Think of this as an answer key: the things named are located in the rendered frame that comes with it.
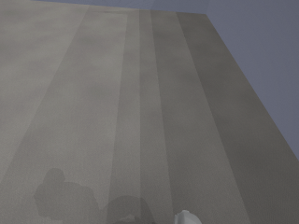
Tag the robot right thigh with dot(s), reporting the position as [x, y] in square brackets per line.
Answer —
[186, 218]

